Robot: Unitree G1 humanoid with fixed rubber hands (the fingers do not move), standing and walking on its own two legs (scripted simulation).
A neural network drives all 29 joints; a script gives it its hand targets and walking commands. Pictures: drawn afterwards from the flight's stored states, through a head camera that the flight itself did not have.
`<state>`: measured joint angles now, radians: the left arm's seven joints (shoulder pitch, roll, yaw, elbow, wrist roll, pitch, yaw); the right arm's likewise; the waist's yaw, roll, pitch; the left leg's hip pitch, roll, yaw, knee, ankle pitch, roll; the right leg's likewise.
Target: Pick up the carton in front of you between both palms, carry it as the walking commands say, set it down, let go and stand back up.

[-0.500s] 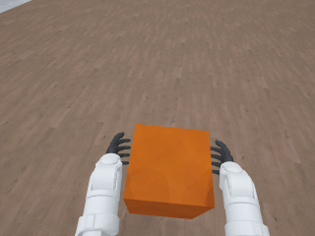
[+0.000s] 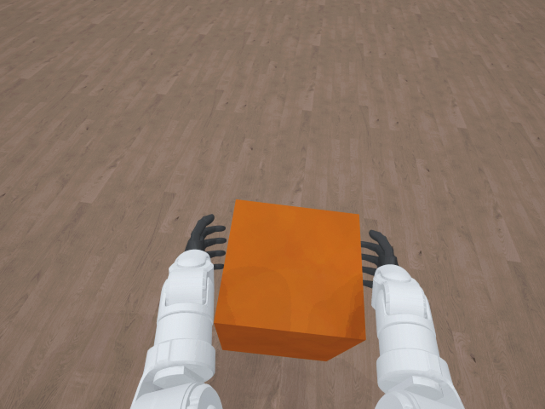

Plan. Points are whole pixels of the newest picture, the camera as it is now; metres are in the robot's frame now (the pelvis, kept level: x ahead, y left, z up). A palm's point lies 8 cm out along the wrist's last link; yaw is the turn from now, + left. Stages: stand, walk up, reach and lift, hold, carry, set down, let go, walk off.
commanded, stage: set down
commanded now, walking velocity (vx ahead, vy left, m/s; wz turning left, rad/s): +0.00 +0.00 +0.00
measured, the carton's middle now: (285, 287) +0.34 +0.00 -0.09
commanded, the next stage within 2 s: none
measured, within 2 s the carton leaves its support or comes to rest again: rests again in 1.72 s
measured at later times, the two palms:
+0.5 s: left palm (220, 290) +0.37 +0.14 -0.19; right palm (356, 307) +0.35 -0.15 -0.19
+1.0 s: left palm (230, 300) +0.42 +0.13 -0.34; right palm (345, 317) +0.39 -0.16 -0.34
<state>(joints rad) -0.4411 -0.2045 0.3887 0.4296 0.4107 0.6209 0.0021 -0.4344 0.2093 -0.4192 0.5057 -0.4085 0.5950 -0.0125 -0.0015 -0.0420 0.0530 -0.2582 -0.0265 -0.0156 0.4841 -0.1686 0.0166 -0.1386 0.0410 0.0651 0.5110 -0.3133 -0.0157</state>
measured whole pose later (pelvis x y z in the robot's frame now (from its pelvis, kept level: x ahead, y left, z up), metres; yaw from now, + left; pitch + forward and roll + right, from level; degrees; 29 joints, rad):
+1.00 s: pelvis -0.07 +0.01 -0.24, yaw -4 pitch +46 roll -4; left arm -1.03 -0.05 0.45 0.69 0.29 0.29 0.15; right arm -0.96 0.03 -0.48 0.66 -0.23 0.31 -0.05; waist -0.03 -0.01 -0.14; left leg -1.99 -0.10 -0.09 1.57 -0.38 -0.02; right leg -1.87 0.14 0.05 1.65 -0.59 0.04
